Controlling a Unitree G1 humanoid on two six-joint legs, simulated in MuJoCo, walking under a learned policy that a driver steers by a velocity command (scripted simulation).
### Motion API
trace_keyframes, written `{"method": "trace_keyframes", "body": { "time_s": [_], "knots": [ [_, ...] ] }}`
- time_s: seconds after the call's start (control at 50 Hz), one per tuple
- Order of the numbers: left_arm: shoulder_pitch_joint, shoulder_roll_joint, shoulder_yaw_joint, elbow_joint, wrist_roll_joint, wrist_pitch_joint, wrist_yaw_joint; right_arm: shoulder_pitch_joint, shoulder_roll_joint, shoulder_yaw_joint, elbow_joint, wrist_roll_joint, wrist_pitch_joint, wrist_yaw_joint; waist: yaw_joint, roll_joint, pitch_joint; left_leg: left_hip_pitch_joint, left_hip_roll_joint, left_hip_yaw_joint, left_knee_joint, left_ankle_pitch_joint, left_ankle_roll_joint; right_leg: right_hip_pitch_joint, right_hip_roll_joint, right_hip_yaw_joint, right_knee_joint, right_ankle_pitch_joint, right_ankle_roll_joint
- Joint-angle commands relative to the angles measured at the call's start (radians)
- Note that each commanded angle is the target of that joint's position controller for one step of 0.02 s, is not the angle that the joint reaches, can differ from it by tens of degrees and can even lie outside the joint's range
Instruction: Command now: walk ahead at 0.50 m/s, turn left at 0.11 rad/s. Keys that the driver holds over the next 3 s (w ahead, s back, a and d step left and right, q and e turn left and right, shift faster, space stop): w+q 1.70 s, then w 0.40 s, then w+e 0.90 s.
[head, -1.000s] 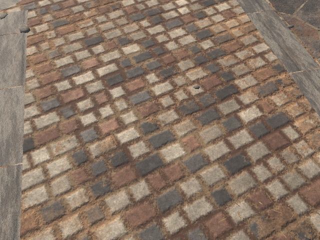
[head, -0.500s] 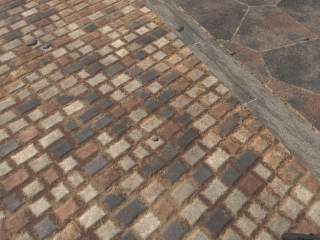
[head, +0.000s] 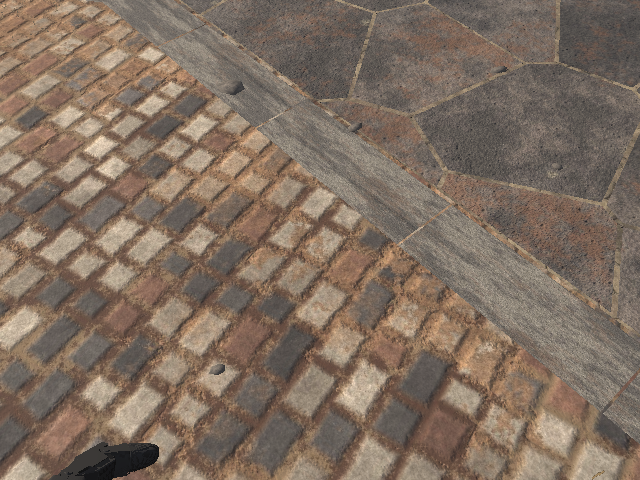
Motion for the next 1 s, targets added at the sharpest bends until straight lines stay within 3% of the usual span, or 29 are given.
{"method": "trace_keyframes", "body": {
  "time_s": [0.02, 0.04, 0.06, 0.12, 0.18, 0.26, 0.32, 0.38, 0.42, 0.44, 0.46, 0.48, 0.5, 0.52, 0.54, 0.56, 0.58, 0.6, 0.64, 0.68, 0.74, 0.78, 0.82, 0.88, 0.92, 0.94, 0.96, 0.98, 1.0],
  "knots": [
    [0.245, 0.146, 0.051, 0.020, -0.003, -0.009, 0.009, -0.090, -0.131, -0.024, -0.113, 0.014, -0.037, 0.001, 0.137, -0.085, -0.155, -0.543, 0.064, -0.081, 0.285, 0.096, 0.026, 0.555, -0.322, 0.427, -0.288, 0.003, -0.193],
    [0.192, 0.116, 0.044, 0.021, 0.001, -0.014, 0.005, -0.099, -0.122, -0.028, -0.111, -0.002, -0.028, -0.002, 0.105, -0.084, -0.102, -0.506, 0.089, -0.081, 0.236, 0.158, 0.018, 0.451, -0.285, 0.346, -0.327, 0.046, -0.176],
    [0.160, 0.094, 0.040, 0.024, 0.007, -0.023, 0.003, -0.069, -0.109, -0.031, -0.100, -0.002, -0.012, -0.002, 0.071, -0.101, -0.084, -0.443, 0.108, -0.093, 0.215, 0.206, 0.012, 0.379, -0.260, 0.281, -0.366, 0.076, -0.163],
    [0.143, 0.101, 0.049, 0.058, 0.012, -0.051, 0.006, -0.054, -0.060, -0.027, -0.095, 0.001, 0.023, -0.007, 0.038, -0.080, -0.041, -0.421, 0.107, -0.105, 0.177, 0.283, -0.010, 0.293, -0.252, 0.158, -0.436, 0.188, -0.163],
    [0.170, 0.117, 0.056, 0.094, 0.020, -0.054, 0.021, -0.120, -0.050, -0.028, -0.119, -0.005, 0.028, -0.007, 0.050, -0.060, -0.006, -0.499, 0.094, -0.128, 0.063, 0.415, -0.023, 0.322, -0.244, 0.058, -0.452, 0.257, -0.149],
    [0.187, 0.145, 0.061, 0.120, 0.013, -0.047, 0.035, -0.237, -0.026, -0.017, -0.155, -0.012, 0.021, 0.017, 0.091, -0.048, 0.029, -0.476, 0.078, -0.059, -0.168, 0.588, -0.010, 0.352, -0.227, -0.057, -0.467, 0.257, -0.113],
    [0.242, 0.167, 0.069, 0.152, 0.002, -0.031, 0.042, -0.336, -0.013, -0.007, -0.204, -0.012, 0.020, 0.035, 0.132, -0.033, 0.064, -0.510, 0.072, -0.015, -0.271, 0.574, 0.013, 0.449, -0.261, -0.094, -0.447, 0.279, -0.106],
    [0.262, 0.186, 0.076, 0.173, -0.011, -0.006, 0.045, -0.383, -0.022, -0.009, -0.251, -0.010, 0.020, 0.055, 0.133, -0.045, 0.068, -0.521, 0.050, 0.035, -0.325, 0.459, 0.049, 0.554, -0.291, -0.122, -0.373, 0.410, -0.087],
    [0.240, 0.216, 0.083, 0.169, -0.015, 0.009, 0.053, -0.343, -0.050, -0.024, -0.263, -0.009, 0.024, 0.061, 0.092, -0.083, 0.013, -0.408, -0.011, 0.099, -0.330, 0.356, 0.087, 0.581, -0.290, -0.151, -0.252, 0.737, -0.063],
    [0.229, 0.230, 0.086, 0.165, -0.017, 0.018, 0.058, -0.271, -0.076, -0.038, -0.254, -0.007, 0.027, 0.060, 0.048, -0.103, -0.037, -0.307, -0.053, 0.127, -0.327, 0.307, 0.110, 0.579, -0.284, -0.163, -0.139, 0.892, -0.051],
    [0.209, 0.237, 0.085, 0.161, -0.022, 0.025, 0.062, -0.134, -0.120, -0.065, -0.224, -0.005, 0.029, 0.054, -0.033, -0.094, -0.108, -0.116, -0.096, 0.137, -0.379, 0.333, 0.143, 0.525, -0.256, -0.184, 0.048, 0.930, -0.026],
    [0.210, 0.223, 0.077, 0.150, -0.017, 0.020, 0.067, 0.030, -0.194, -0.101, -0.185, -0.006, 0.035, 0.035, -0.111, -0.037, -0.195, 0.183, -0.070, 0.033, -0.427, 0.382, 0.189, 0.327, -0.214, -0.187, 0.317, 0.725, 0.017],
    [0.308, 0.067, 0.029, 0.098, 0.024, -0.005, 0.050, 0.045, -0.314, -0.124, -0.180, 0.000, 0.035, 0.021, -0.006, 0.250, -0.271, 0.557, 0.204, -0.497, -0.468, 0.306, 0.367, -0.155, -0.026, -0.142, 0.701, -0.226, 0.089],
    [0.241, 0.105, 0.024, 0.082, -0.005, -0.051, 0.034, 0.070, -0.263, -0.103, -0.214, -0.010, 0.021, 0.023, -0.050, 0.172, -0.440, 0.657, 0.307, -0.852, -0.645, 0.184, 0.449, -0.295, 0.051, 0.115, 0.854, -0.432, 0.083],
    [0.129, 0.162, 0.040, 0.050, -0.045, -0.074, 0.024, 0.045, -0.198, -0.085, -0.208, -0.020, 0.011, 0.025, -0.077, 0.106, -0.315, 0.590, 0.278, -0.711, -0.674, 0.228, 0.385, -0.385, -0.008, 0.158, 0.848, -0.347, 0.056],
    [0.103, 0.151, 0.033, 0.040, -0.041, -0.085, 0.026, -0.013, -0.165, -0.076, -0.214, -0.013, 0.004, 0.024, -0.037, 0.043, -0.212, 0.442, 0.236, -0.579, -0.671, 0.298, 0.346, -0.371, -0.052, 0.149, 0.761, -0.261, 0.038],
    [0.100, 0.152, 0.037, 0.051, -0.014, -0.085, 0.034, -0.088, -0.130, -0.065, -0.228, -0.011, 0.004, 0.023, 0.012, -0.006, -0.138, 0.285, 0.194, -0.476, -0.678, 0.402, 0.316, -0.310, -0.087, 0.142, 0.667, -0.213, 0.042],
    [0.119, 0.166, 0.047, 0.056, 0.001, -0.075, 0.036, -0.133, -0.102, -0.055, -0.247, -0.022, 0.003, 0.018, 0.050, 0.013, -0.115, 0.178, 0.167, -0.414, -0.699, 0.493, 0.306, -0.230, -0.110, 0.147, 0.612, -0.179, 0.049],
    [0.144, 0.152, 0.049, 0.055, 0.011, -0.048, 0.035, -0.155, -0.107, -0.055, -0.262, -0.025, 0.001, 0.012, 0.082, 0.023, -0.093, 0.070, 0.138, -0.364, -0.735, 0.575, 0.309, -0.167, -0.113, 0.133, 0.536, -0.151, 0.075],
    [0.114, 0.123, 0.040, 0.043, 0.017, -0.032, 0.038, -0.135, -0.135, -0.062, -0.255, -0.021, -0.001, 0.000, 0.081, 0.021, -0.067, -0.006, 0.113, -0.300, -0.748, 0.637, 0.304, -0.157, -0.102, 0.108, 0.432, -0.090, 0.105],
    [-0.006, 0.090, 0.024, 0.013, 0.018, -0.031, 0.035, -0.095, -0.154, -0.068, -0.241, -0.012, 0.006, -0.016, 0.038, 0.050, -0.041, -0.055, 0.052, -0.233, -0.738, 0.574, 0.251, -0.122, -0.061, 0.094, 0.190, 0.122, 0.125],
    [-0.076, 0.083, 0.018, -0.002, 0.009, -0.036, 0.026, -0.065, -0.156, -0.069, -0.233, -0.009, 0.014, -0.021, 0.005, 0.073, -0.039, -0.063, 0.037, -0.235, -0.722, 0.496, 0.224, -0.070, -0.025, 0.088, 0.054, 0.228, 0.127],
    [-0.124, 0.098, 0.022, -0.017, -0.003, -0.043, 0.018, -0.029, -0.160, -0.070, -0.220, -0.005, 0.019, -0.022, -0.015, 0.086, -0.037, -0.036, 0.057, -0.283, -0.698, 0.440, 0.215, -0.045, -0.005, 0.100, -0.010, 0.250, 0.122],
    [-0.129, 0.137, 0.037, -0.026, -0.008, -0.057, 0.006, -0.011, -0.149, -0.069, -0.214, -0.004, 0.028, -0.027, -0.003, 0.103, -0.041, 0.055, 0.092, -0.381, -0.615, 0.390, 0.198, -0.024, 0.004, 0.131, -0.082, 0.170, 0.093],
    [-0.052, 0.156, 0.051, -0.009, -0.010, -0.068, 0.006, -0.037, -0.143, -0.068, -0.222, -0.006, 0.033, -0.029, 0.047, 0.133, -0.054, 0.069, 0.090, -0.418, -0.545, 0.418, 0.175, 0.076, 0.008, 0.118, -0.123, 0.109, 0.057],
    [0.038, 0.179, 0.065, 0.012, -0.003, -0.073, 0.012, -0.047, -0.114, -0.058, -0.231, -0.010, 0.032, -0.027, 0.093, 0.127, -0.105, 0.043, 0.046, -0.394, -0.451, 0.463, 0.146, 0.220, -0.008, 0.115, -0.149, 0.112, 0.027],
    [0.180, 0.229, 0.080, 0.025, 0.015, -0.076, 0.021, -0.053, -0.056, -0.037, -0.251, -0.021, 0.028, -0.023, 0.157, 0.043, -0.230, -0.063, -0.011, -0.318, -0.198, 0.380, 0.108, 0.462, -0.159, 0.253, -0.132, 0.063, -0.037],
    [0.285, 0.308, 0.099, 0.054, 0.030, -0.063, 0.021, 0.071, -0.001, -0.020, -0.279, 0.001, 0.019, -0.025, 0.113, -0.260, -0.348, -0.416, -0.157, -0.174, 0.131, -0.034, 0.034, 0.786, -0.383, 0.693, -0.208, -0.135, -0.197],
    [0.287, 0.242, 0.087, 0.057, 0.002, -0.058, 0.014, 0.096, -0.089, -0.029, -0.264, 0.012, 0.016, -0.027, 0.120, -0.275, -0.320, -0.570, -0.082, -0.183, 0.298, -0.089, 0.019, 0.787, -0.433, 0.872, -0.264, -0.365, -0.216]
  ]
}}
